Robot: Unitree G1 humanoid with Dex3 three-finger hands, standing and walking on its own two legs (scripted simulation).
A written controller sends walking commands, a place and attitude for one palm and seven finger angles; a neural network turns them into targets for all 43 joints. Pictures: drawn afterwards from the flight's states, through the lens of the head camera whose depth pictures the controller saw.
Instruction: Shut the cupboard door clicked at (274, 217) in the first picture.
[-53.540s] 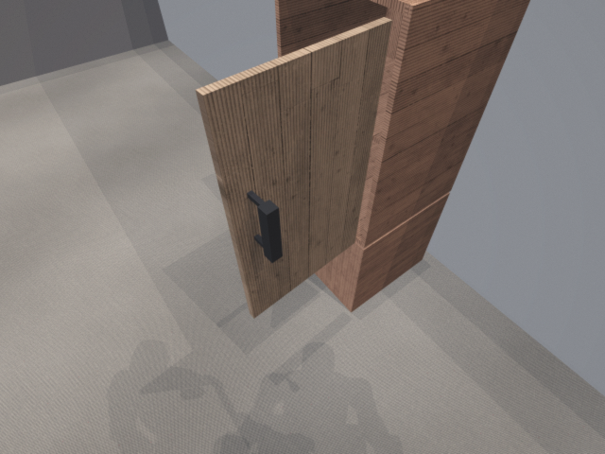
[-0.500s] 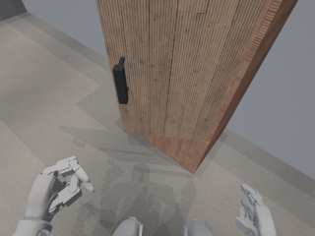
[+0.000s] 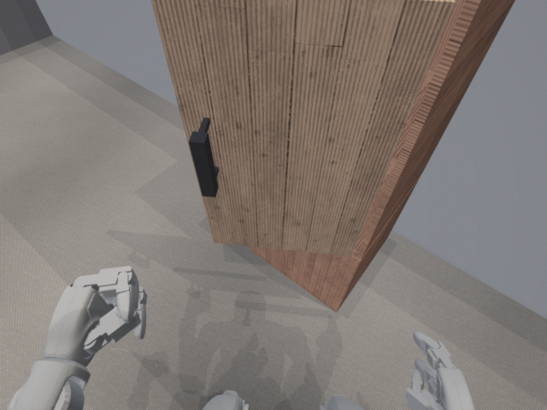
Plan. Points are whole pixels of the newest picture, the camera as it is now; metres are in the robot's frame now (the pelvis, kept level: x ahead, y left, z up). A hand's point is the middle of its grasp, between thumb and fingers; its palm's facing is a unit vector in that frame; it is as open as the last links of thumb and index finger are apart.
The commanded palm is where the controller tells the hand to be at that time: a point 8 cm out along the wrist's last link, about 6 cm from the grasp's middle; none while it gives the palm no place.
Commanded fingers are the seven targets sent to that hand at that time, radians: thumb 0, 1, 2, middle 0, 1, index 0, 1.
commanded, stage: raise the hand and make a fist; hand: left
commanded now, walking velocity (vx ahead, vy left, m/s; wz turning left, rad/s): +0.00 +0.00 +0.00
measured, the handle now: (207, 158) +0.50 +0.15 +0.06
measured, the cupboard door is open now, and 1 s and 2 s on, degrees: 32 32 32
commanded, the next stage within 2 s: bring the fist close to the handle in 0.32 s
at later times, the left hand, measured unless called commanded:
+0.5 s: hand (139, 320) +0.22 +0.18 +0.07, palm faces -0.04 -1.00 -0.05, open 3.1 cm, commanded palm +0.21 +0.23 +0.07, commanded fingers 0.00 0.90 0.90 -1.30 -1.50 -1.30 -1.50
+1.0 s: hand (188, 254) +0.31 +0.14 +0.07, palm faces -0.07 -1.00 -0.04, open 3.1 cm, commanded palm +0.30 +0.19 +0.07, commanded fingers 0.00 0.90 0.90 -1.30 -1.50 -1.30 -1.50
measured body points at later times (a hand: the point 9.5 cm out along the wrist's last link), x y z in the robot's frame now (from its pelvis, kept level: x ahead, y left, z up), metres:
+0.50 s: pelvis +0.00 +0.00 +0.00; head +0.04 -0.01 +0.45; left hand +0.22 +0.24 +0.07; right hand +0.17 -0.24 -0.07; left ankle +0.00 +0.11 -0.67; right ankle +0.02 -0.13 -0.67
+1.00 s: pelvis -0.01 +0.00 +0.00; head +0.05 -0.01 +0.45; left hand +0.31 +0.19 +0.07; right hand +0.14 -0.25 -0.09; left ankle +0.00 +0.11 -0.67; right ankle +0.02 -0.13 -0.67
